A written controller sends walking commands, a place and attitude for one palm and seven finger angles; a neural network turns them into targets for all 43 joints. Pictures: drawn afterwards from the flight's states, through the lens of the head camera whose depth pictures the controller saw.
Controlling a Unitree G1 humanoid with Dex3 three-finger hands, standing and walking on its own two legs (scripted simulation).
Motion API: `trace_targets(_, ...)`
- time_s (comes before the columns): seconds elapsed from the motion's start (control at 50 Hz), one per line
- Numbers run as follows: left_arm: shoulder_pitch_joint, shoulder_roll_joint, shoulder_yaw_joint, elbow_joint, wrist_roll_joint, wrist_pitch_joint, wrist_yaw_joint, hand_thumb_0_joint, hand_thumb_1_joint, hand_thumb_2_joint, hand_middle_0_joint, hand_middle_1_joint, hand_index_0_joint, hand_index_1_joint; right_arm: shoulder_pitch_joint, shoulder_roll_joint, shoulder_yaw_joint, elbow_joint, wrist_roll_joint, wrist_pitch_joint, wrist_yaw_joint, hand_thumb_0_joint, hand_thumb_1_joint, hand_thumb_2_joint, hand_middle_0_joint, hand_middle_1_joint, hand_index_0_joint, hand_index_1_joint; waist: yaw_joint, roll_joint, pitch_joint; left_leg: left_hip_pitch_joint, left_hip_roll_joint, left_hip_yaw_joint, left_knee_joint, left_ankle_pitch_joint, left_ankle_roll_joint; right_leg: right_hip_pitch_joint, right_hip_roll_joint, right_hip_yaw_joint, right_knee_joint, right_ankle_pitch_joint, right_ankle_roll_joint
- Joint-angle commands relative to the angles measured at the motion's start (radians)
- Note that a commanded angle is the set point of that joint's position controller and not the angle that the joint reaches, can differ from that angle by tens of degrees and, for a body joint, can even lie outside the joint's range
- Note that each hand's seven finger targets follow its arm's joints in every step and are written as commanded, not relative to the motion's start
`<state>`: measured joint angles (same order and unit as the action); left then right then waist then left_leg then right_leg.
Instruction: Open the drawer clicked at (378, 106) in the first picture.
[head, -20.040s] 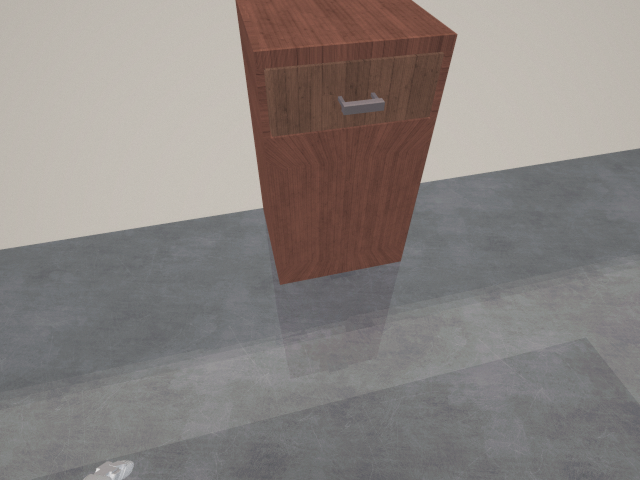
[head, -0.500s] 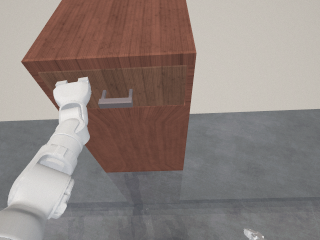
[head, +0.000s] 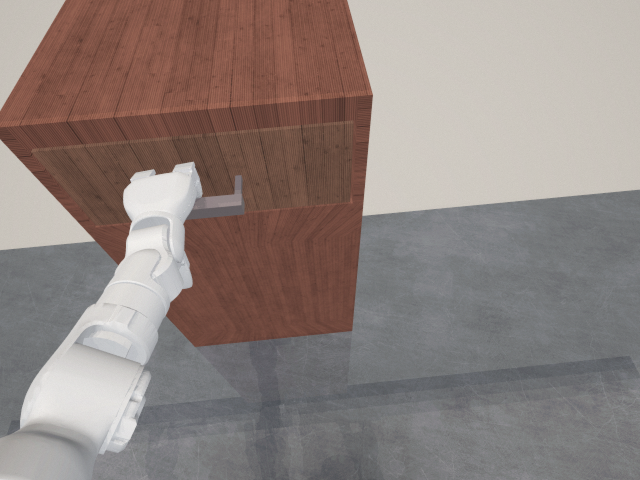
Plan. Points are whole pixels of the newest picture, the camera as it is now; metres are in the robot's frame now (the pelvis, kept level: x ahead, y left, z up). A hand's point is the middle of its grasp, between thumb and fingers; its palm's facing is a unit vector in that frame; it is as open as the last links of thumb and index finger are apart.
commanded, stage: re-aim the fingers above the handle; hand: left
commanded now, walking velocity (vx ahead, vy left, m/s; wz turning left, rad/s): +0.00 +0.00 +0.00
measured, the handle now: (209, 196) +0.53 +0.17 +0.00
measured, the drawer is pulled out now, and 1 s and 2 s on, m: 0.00 0.00 0.00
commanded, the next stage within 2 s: lower the fingers behind the handle in 0.02 s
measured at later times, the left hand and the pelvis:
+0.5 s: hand (204, 222) +0.46 +0.16 +0.03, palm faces -0.07 -0.02 -1.00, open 13.8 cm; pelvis +0.01 +0.00 +0.00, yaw +1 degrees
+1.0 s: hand (210, 227) +0.45 +0.15 +0.02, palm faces -0.02 +0.01 -1.00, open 13.9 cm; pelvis -0.01 -0.02 -0.01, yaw +0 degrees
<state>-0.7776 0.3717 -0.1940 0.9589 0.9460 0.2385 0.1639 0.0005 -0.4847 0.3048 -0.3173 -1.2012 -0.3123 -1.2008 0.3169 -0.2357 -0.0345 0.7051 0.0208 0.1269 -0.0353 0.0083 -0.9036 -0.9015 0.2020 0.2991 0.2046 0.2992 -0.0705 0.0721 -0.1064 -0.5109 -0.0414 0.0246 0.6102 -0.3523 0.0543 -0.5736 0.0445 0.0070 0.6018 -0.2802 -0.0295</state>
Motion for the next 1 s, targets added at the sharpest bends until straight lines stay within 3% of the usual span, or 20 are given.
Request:
trace_targets(0.0, -0.503, 0.097, -0.004, -0.458, 0.029, -0.281, -0.028, 0.000, -0.500, 0.300, -0.300, -1.200, -0.300, -1.200, 0.029, -0.148, -0.058, -0.108, -0.017, -0.066, -0.054, 0.000, -0.900, -0.900, 0.200, 0.300, 0.200, 0.300, -0.049, -0.053, -0.430, 0.266, 0.017, -0.050, -0.002, 0.503, 0.005, 0.234, -0.010, 0.005, -0.028, 0.387, 0.007)
trace_targets(0.04, -0.508, 0.072, -0.017, -0.422, 0.072, -0.323, 0.031, 0.000, -0.500, 0.300, -0.300, -1.200, -0.300, -1.200, 0.049, -0.132, -0.056, -0.083, -0.017, -0.071, -0.043, 0.000, -0.900, -0.900, 0.200, 0.300, 0.200, 0.300, -0.036, 0.026, -0.378, 0.291, 0.024, -0.064, 0.009, 0.556, -0.025, 0.138, -0.002, -0.013, -0.019, 0.321, -0.009)
trace_targets(0.08, -0.458, 0.122, 0.073, -0.302, 0.102, -0.316, 0.117, 0.000, -0.500, 0.300, -0.300, -1.200, -0.300, -1.200, 0.066, -0.130, -0.058, -0.055, -0.015, -0.072, -0.020, 0.000, -0.900, -0.900, 0.200, 0.300, 0.200, 0.300, -0.006, 0.023, -0.298, 0.237, 0.033, -0.076, 0.012, 0.554, -0.055, 0.067, 0.010, -0.036, 0.002, 0.264, -0.024)
trace_targets(0.1, -0.440, 0.165, 0.127, -0.246, 0.111, -0.294, 0.162, 0.000, -0.500, 0.300, -0.300, -1.200, -0.300, -1.200, 0.061, -0.134, -0.053, -0.051, -0.018, -0.071, -0.010, 0.000, -0.900, -0.900, 0.200, 0.300, 0.200, 0.300, 0.010, -0.009, -0.292, 0.194, 0.030, -0.073, 0.008, 0.529, -0.062, 0.074, 0.011, -0.041, 0.016, 0.249, -0.028)
trace_targets(0.12, -0.429, 0.144, 0.127, -0.207, 0.110, -0.264, 0.203, 0.000, -0.500, 0.300, -0.300, -1.200, -0.300, -1.200, 0.051, -0.130, -0.050, -0.055, -0.021, -0.070, 0.000, 0.000, -0.900, -0.900, 0.200, 0.300, 0.200, 0.300, 0.015, -0.017, -0.291, 0.154, 0.025, -0.060, 0.002, 0.498, -0.063, 0.087, 0.012, -0.044, 0.022, 0.251, -0.031)
trace_targets(0.14, -0.408, 0.189, 0.187, -0.169, 0.112, -0.229, 0.243, 0.000, -0.500, 0.300, -0.300, -1.200, -0.300, -1.200, 0.044, -0.133, -0.048, -0.056, -0.026, -0.069, 0.008, 0.000, -0.900, -0.900, 0.200, 0.300, 0.200, 0.300, 0.044, -0.022, -0.323, 0.121, 0.019, -0.050, -0.003, 0.507, -0.064, 0.131, 0.012, -0.044, 0.030, 0.273, -0.037)
trace_targets(0.2, -0.391, 0.079, 0.098, -0.108, 0.140, -0.098, 0.300, 0.000, -0.500, 0.300, -0.300, -1.200, -0.300, -1.200, 0.017, -0.130, -0.048, -0.067, -0.027, -0.054, 0.037, 0.000, -0.900, -0.900, 0.200, 0.300, 0.200, 0.300, 0.033, -0.040, -0.374, 0.109, 0.025, -0.018, 0.007, 0.535, -0.061, 0.152, 0.009, -0.045, 0.046, 0.334, -0.030)
trace_targets(0.26, -0.451, 0.043, 0.043, -0.105, 0.149, 0.000, 0.276, 0.000, -0.500, 0.300, -0.300, -1.200, -0.300, -1.200, 0.011, -0.144, -0.057, -0.078, -0.018, -0.028, 0.045, 0.000, -0.900, -0.900, 0.200, 0.300, 0.200, 0.300, 0.005, -0.074, -0.461, 0.148, 0.032, -0.016, 0.017, 0.572, -0.049, 0.196, 0.008, -0.030, 0.037, 0.386, -0.018)
trace_targets(0.28, -0.480, -0.005, 0.001, -0.140, 0.131, 0.011, 0.254, 0.000, -0.500, 0.300, -0.300, -1.200, -0.300, -1.200, 0.006, -0.143, -0.065, -0.089, -0.015, -0.023, 0.045, 0.000, -0.900, -0.900, 0.200, 0.300, 0.200, 0.300, -0.011, -0.085, -0.478, 0.173, 0.033, -0.017, 0.018, 0.577, -0.041, 0.210, 0.005, -0.026, 0.027, 0.401, -0.013)
trace_targets(0.34, -0.507, 0.058, 0.042, -0.229, 0.078, -0.028, 0.182, 0.000, -0.500, 0.300, -0.300, -1.200, -0.300, -1.200, -0.007, -0.153, -0.069, -0.110, -0.016, -0.012, 0.014, 0.000, -0.900, -0.900, 0.200, 0.300, 0.200, 0.300, -0.029, -0.131, -0.534, 0.189, 0.020, -0.018, 0.015, 0.542, -0.016, 0.304, -0.004, -0.002, 0.007, 0.464, -0.001)
trace_targets(0.42, -0.469, 0.057, 0.025, -0.269, 0.108, -0.157, 0.148, 0.000, -0.500, 0.300, -0.300, -1.200, -0.300, -1.200, 0.007, -0.132, -0.061, -0.098, -0.021, -0.028, -0.016, 0.000, -0.900, -0.900, 0.200, 0.300, 0.200, 0.300, -0.030, -0.097, -0.443, 0.186, 0.016, -0.024, 0.015, 0.523, -0.010, 0.261, -0.009, 0.000, 0.002, 0.446, 0.000)
trace_targets(0.48, -0.363, 0.026, 0.026, -0.184, 0.128, -0.190, 0.168, 0.000, -0.500, 0.300, -0.300, -1.200, -0.300, -1.200, 0.026, -0.125, -0.061, -0.077, -0.022, -0.039, -0.006, 0.000, -0.900, -0.900, 0.200, 0.300, 0.200, 0.300, -0.016, -0.069, -0.343, 0.163, 0.021, -0.029, 0.021, 0.516, -0.021, 0.177, -0.003, -0.013, 0.004, 0.384, -0.013)
trace_targets(0.52, -0.330, 0.059, 0.061, -0.150, 0.126, -0.189, 0.193, 0.000, -0.500, 0.300, -0.300, -1.200, -0.300, -1.200, 0.023, -0.128, -0.056, -0.080, -0.023, -0.042, 0.002, 0.000, -0.900, -0.900, 0.200, 0.300, 0.200, 0.300, -0.004, -0.087, -0.321, 0.108, 0.013, -0.020, 0.018, 0.455, -0.023, 0.187, -0.003, -0.010, 0.008, 0.375, -0.016)
trace_targets(0.56, -0.331, 0.093, 0.096, -0.150, 0.126, -0.184, 0.221, 0.000, -0.500, 0.300, -0.300, -1.200, -0.300, -1.200, 0.021, -0.126, -0.055, -0.088, -0.025, -0.044, 0.007, 0.000, -0.900, -0.900, 0.200, 0.300, 0.200, 0.300, 0.013, -0.082, -0.355, 0.067, 0.005, -0.009, 0.019, 0.432, -0.021, 0.231, -0.008, -0.001, 0.019, 0.396, -0.017)
trace_targets(0.6, -0.354, 0.076, 0.080, -0.154, 0.137, -0.171, 0.246, 0.000, -0.500, 0.300, -0.300, -1.200, -0.300, -1.200, 0.015, -0.123, -0.057, -0.085, -0.024, -0.046, 0.012, 0.000, -0.900, -0.900, 0.200, 0.300, 0.200, 0.300, 0.003, -0.074, -0.365, 0.055, 0.005, -0.003, 0.023, 0.411, -0.023, 0.222, -0.008, 0.001, 0.024, 0.389, -0.016)
trace_targets(0.66, -0.430, 0.122, 0.104, -0.172, 0.151, -0.158, 0.281, 0.000, -0.500, 0.300, -0.300, -1.200, -0.300, -1.200, 0.018, -0.129, -0.061, -0.081, -0.025, -0.052, 0.011, 0.000, -0.900, -0.900, 0.200, 0.300, 0.200, 0.300, -0.015, -0.082, -0.390, 0.037, 0.003, -0.004, 0.034, 0.378, -0.018, 0.222, -0.009, 0.011, 0.028, 0.374, -0.012)
trace_targets(0.7, -0.397, 0.138, 0.124, -0.123, 0.152, -0.133, 0.297, 0.000, -0.500, 0.300, -0.300, -1.200, -0.300, -1.200, 0.021, -0.127, -0.062, -0.074, -0.028, -0.053, 0.008, 0.000, -0.900, -0.900, 0.200, 0.300, 0.200, 0.300, -0.010, -0.103, -0.426, 0.024, -0.001, 0.007, 0.039, 0.371, -0.015, 0.262, -0.011, 0.018, 0.030, 0.403, -0.007)
trace_targets(0.78, -0.376, 0.124, 0.106, -0.079, 0.142, -0.093, 0.283, 0.000, -0.500, 0.300, -0.300, -1.200, -0.300, -1.200, 0.020, -0.130, -0.061, -0.072, -0.023, -0.048, 0.006, 0.000, -0.900, -0.900, 0.200, 0.300, 0.200, 0.300, -0.011, -0.097, -0.432, 0.005, -0.004, 0.015, 0.037, 0.359, -0.016, 0.276, -0.013, 0.022, 0.029, 0.418, -0.001)
trace_targets(0.82, -0.365, 0.104, 0.085, -0.045, 0.133, -0.082, 0.267, 0.000, -0.500, 0.300, -0.300, -1.200, -0.300, -1.200, 0.019, -0.134, -0.056, -0.073, -0.020, -0.048, 0.004, 0.000, -0.900, -0.900, 0.200, 0.300, 0.200, 0.300, -0.020, -0.105, -0.393, -0.011, -0.003, 0.017, 0.030, 0.320, -0.015, 0.260, -0.014, 0.021, 0.016, 0.386, 0.001)
trace_targets(0.98, -0.299, 0.086, 0.068, -0.001, 0.133, -0.123, 0.226, 0.000, -0.500, 0.300, -0.300, -1.200, -0.300, -1.200, 0.033, -0.139, -0.053, -0.083, -0.015, -0.062, -0.004, 0.000, -0.900, -0.900, 0.200, 0.300, 0.200, 0.300, -0.023, -0.125, -0.335, -0.057, -0.003, 0.015, 0.037, 0.252, -0.009, 0.214, -0.013, 0.025, 0.017, 0.316, 0.001)
